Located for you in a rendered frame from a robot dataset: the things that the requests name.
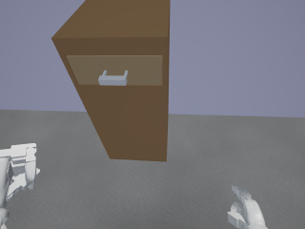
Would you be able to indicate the cabinet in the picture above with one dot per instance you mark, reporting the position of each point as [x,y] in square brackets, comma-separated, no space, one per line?
[130,120]

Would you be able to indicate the handle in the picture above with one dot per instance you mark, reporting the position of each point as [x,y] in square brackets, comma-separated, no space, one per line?
[113,80]

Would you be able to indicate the drawer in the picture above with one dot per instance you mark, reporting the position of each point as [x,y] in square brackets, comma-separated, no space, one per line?
[142,69]

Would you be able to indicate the left robot forearm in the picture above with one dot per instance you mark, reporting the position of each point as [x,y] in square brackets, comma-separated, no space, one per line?
[4,216]

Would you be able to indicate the robot left hand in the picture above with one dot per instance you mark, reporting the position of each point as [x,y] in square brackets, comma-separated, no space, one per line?
[20,159]

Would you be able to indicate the robot right hand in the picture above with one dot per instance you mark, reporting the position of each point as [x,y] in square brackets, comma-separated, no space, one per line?
[248,213]

